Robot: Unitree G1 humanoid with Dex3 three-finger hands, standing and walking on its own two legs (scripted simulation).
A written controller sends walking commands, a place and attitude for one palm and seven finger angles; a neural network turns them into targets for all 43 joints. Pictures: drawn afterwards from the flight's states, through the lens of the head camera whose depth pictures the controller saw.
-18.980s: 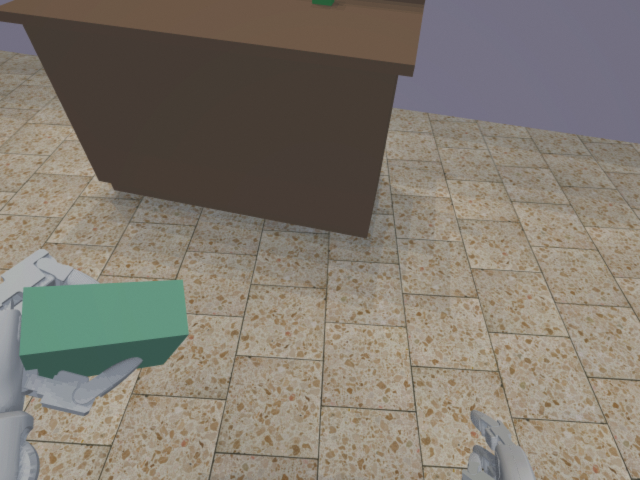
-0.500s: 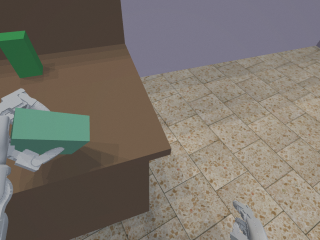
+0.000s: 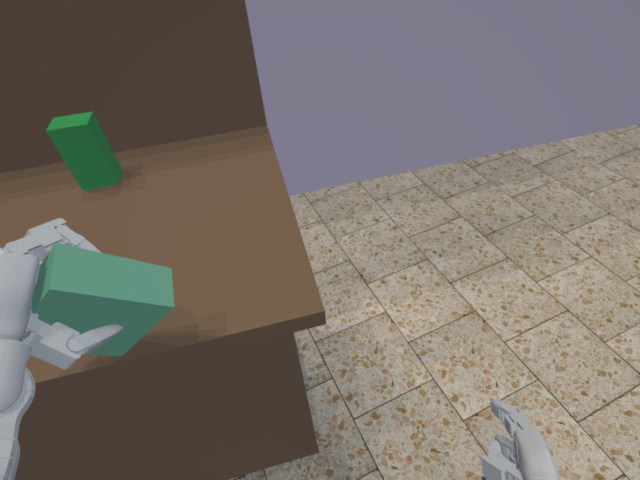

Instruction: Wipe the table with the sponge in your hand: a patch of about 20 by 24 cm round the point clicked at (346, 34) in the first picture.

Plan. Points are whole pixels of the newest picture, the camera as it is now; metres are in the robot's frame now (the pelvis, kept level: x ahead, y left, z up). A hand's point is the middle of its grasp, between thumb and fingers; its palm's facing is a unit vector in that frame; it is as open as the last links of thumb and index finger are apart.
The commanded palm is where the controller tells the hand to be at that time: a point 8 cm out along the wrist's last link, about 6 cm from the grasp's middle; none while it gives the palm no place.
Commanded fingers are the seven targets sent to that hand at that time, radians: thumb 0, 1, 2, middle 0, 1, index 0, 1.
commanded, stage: turn the palm down, sponge in hand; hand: left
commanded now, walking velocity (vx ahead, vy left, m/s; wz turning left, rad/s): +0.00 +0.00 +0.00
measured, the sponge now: (111, 309) +0.24 +0.27 +0.14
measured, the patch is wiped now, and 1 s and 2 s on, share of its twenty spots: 0.00 0.00 0.00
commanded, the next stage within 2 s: move the sponge above the wiping area in 1.62 s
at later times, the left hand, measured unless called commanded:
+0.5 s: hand (78, 281) +0.24 +0.30 +0.18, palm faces +0.24 -0.38 -0.89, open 9.6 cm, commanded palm +0.20 +0.31 +0.25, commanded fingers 0.00 0.10 1.30 -1.20 -1.60 -1.20 -1.60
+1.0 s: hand (51, 264) +0.24 +0.31 +0.21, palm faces +0.24 -0.16 -0.96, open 9.6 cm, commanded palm +0.18 +0.32 +0.29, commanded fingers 0.00 0.10 1.30 -1.20 -1.60 -1.20 -1.60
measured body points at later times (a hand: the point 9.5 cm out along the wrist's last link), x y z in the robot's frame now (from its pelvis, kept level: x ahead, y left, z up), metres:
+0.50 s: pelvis +0.01 +0.02 +0.00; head +0.01 -0.02 +0.45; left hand +0.22 +0.31 +0.22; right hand +0.23 -0.21 -0.09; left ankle +0.03 +0.15 -0.74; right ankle +0.00 -0.08 -0.74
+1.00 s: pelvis -0.02 +0.05 +0.00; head -0.03 +0.00 +0.45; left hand +0.22 +0.31 +0.26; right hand +0.24 -0.14 -0.07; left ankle +0.03 +0.15 -0.74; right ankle +0.00 -0.08 -0.74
